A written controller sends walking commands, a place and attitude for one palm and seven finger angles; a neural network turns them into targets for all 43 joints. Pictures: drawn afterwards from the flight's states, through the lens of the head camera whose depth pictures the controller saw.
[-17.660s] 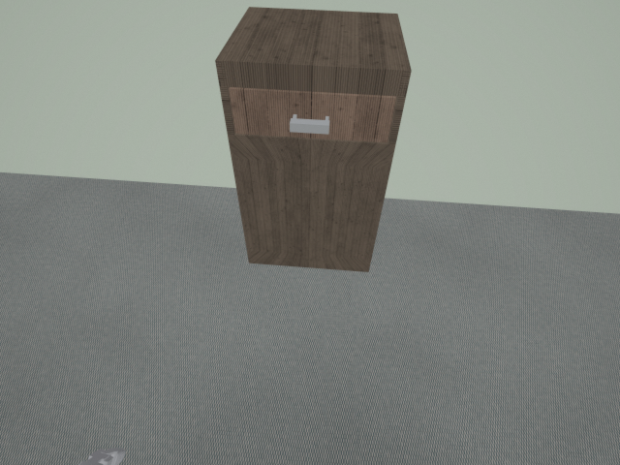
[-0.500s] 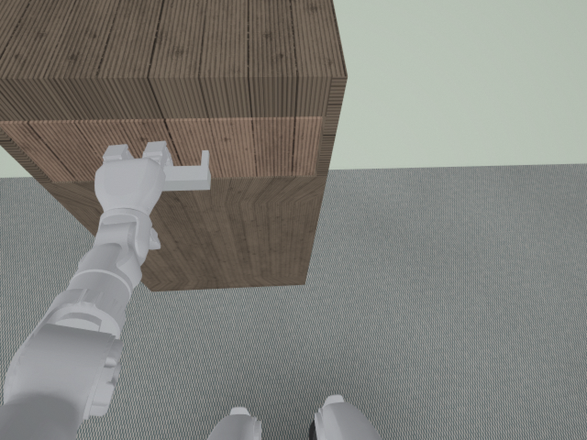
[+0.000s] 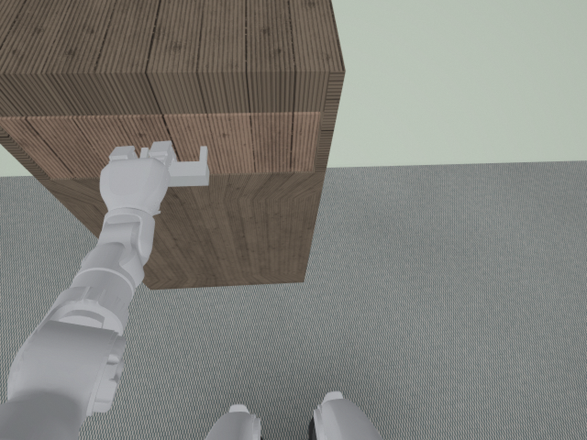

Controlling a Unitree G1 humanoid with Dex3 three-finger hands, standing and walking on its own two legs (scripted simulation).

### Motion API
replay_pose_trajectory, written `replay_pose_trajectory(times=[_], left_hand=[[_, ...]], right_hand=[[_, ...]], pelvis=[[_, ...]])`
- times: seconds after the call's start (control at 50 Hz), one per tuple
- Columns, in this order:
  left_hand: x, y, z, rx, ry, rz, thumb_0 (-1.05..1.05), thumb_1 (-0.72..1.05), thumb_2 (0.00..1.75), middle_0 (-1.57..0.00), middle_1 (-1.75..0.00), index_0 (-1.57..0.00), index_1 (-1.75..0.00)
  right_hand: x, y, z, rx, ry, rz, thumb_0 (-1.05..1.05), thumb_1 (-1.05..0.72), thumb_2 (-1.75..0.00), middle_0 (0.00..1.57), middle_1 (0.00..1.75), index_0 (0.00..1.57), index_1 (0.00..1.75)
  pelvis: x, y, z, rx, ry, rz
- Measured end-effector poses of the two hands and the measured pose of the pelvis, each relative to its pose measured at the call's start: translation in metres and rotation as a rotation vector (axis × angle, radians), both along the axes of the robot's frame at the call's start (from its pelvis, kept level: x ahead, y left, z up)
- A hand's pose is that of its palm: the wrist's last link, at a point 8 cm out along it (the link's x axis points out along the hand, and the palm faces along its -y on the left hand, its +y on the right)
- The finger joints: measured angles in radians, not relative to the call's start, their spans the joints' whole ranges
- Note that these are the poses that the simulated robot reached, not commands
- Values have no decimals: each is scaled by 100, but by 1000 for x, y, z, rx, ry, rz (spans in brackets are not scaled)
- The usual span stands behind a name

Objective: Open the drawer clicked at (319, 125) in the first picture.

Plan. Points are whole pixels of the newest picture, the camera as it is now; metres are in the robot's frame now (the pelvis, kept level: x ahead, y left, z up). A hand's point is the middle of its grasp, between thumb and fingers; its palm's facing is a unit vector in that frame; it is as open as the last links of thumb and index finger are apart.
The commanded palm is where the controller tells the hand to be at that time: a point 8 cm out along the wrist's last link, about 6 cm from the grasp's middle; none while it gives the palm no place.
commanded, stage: pull the drawer open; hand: left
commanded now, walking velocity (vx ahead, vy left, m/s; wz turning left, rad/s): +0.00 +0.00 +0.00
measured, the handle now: (173, 163) +0.52 +0.16 +0.00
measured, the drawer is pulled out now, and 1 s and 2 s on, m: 0.00 0.07 0.20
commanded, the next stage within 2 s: none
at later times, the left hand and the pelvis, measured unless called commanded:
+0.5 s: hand (150, 207) +0.46 +0.20 -0.02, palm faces -0.05 -0.07 -1.00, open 6.2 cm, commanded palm +0.42 +0.20 +0.04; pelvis +0.01 +0.00 +0.01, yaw -2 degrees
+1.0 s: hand (145, 243) +0.40 +0.20 -0.02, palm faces -0.03 -0.08 -1.00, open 6.2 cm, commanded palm +0.36 +0.19 +0.04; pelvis +0.04 +0.00 +0.02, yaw -1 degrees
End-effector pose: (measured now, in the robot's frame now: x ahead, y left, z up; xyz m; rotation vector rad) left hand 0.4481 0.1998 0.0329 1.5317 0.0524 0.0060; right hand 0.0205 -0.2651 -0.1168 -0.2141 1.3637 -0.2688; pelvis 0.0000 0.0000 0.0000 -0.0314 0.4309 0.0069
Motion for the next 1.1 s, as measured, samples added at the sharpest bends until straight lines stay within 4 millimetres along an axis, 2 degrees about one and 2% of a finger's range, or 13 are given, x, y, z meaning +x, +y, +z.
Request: replay_pose_trajectory(times=[0.26,0.42,0.54,0.86,0.98,1.1], left_hand=[[1,-1,2,-2,27,17,0,66,77,-41,-134,-33,-134],[-3,0,1,-25,27,11,1,68,77,-40,-134,-31,-134],[-13,1,-1,-31,12,3,0,68,78,-39,-134,-30,-134],[-52,0,-1,-34,0,9,0,69,78,-38,-134,-30,-134],[-68,0,-1,-35,5,19,1,69,77,-38,-134,-31,-134],[-87,-1,0,-42,10,31,1,69,76,-39,-134,-31,-133]], right_hand=[[-7,-4,5,-7,-4,-18,0,-91,-90,20,30,20,30],[2,-2,7,1,-14,-30,0,-91,-90,20,30,20,30],[23,1,8,15,-37,-25,1,-91,-90,20,30,20,30],[105,12,23,39,-185,51,1,-91,-90,20,30,20,30],[122,14,28,42,-230,71,1,-91,-90,20,30,20,30],[128,15,31,49,-260,83,1,-91,-90,20,30,20,30]], pelvis=[[-2,-2,4,2,-9,-7],[7,-1,7,6,-10,-25],[17,1,10,6,-16,-32],[34,3,22,2,-66,-20],[35,3,24,3,-83,-18],[35,2,25,5,-101,-20]])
